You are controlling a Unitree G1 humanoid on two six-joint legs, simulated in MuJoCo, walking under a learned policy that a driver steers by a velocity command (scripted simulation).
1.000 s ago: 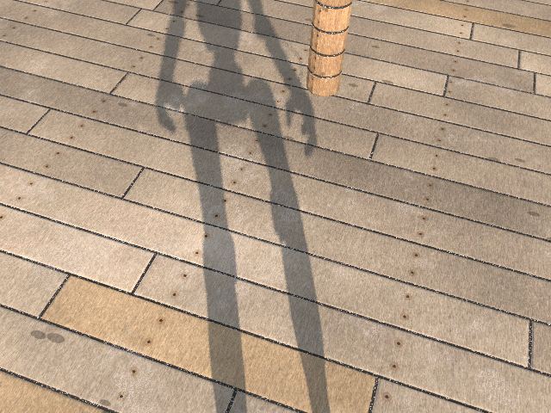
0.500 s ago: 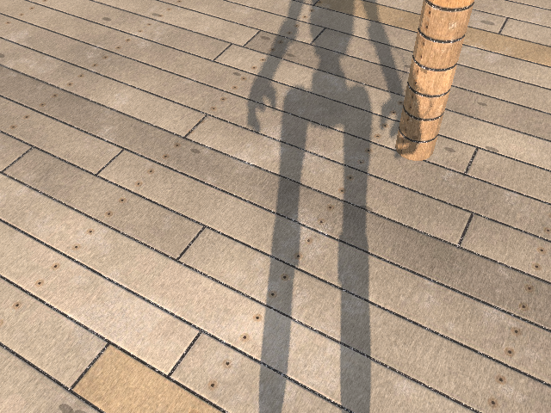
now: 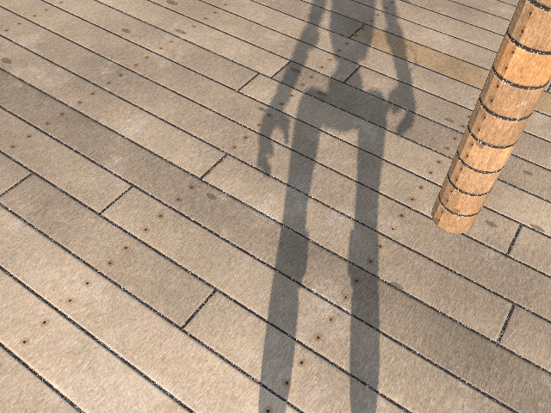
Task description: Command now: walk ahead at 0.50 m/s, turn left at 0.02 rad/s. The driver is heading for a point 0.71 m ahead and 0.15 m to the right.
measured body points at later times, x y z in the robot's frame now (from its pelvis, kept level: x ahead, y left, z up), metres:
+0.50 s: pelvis +0.26 -0.05 -0.02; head +0.29 -0.06 +0.43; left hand +0.47 +0.16 -0.13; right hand +0.19 -0.29 -0.16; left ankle +0.09 +0.08 -0.66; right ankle +0.32 -0.11 -0.74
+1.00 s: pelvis +0.53 -0.09 -0.01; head +0.57 -0.10 +0.43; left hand +0.62 +0.17 -0.15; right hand +0.62 -0.39 -0.11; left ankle +0.67 -0.06 -0.74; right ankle +0.33 -0.11 -0.71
